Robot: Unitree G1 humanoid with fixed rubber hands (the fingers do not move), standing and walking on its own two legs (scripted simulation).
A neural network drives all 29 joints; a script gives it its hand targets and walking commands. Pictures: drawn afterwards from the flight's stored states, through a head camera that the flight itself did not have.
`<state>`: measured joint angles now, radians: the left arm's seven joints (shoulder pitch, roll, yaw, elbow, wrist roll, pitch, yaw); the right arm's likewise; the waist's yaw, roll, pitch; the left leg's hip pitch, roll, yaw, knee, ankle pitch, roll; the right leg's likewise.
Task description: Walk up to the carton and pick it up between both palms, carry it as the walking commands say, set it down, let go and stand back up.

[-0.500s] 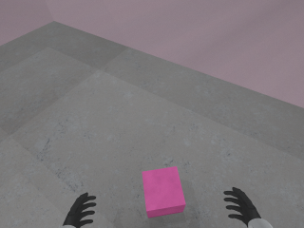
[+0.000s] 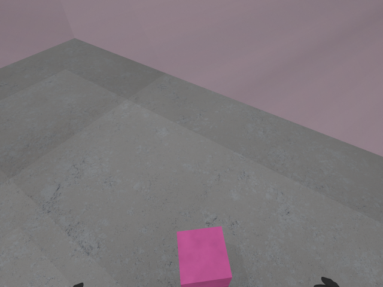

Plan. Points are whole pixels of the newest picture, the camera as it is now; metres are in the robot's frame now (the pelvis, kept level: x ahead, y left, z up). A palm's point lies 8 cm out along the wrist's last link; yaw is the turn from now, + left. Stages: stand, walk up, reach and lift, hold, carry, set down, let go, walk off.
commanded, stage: stand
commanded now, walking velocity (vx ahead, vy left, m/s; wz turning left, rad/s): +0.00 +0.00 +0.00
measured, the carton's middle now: (202, 259) +0.38 -0.02 -0.68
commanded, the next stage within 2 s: none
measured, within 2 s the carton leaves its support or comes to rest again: neither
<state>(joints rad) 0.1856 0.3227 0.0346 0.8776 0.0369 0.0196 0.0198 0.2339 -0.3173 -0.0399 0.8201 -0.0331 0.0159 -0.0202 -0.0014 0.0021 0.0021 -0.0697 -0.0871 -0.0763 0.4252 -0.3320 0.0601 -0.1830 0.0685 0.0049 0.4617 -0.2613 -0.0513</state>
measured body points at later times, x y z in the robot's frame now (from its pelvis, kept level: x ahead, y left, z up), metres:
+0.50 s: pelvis -0.01 -0.01 +0.01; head -0.02 -0.01 +0.46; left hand +0.07 +0.30 -0.12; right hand +0.07 -0.30 -0.12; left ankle -0.07 +0.08 -0.74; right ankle -0.01 -0.09 -0.74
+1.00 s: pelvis -0.02 -0.02 +0.01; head -0.02 -0.02 +0.46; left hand +0.05 +0.29 -0.12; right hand +0.06 -0.31 -0.12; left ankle -0.07 +0.08 -0.74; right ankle -0.01 -0.09 -0.74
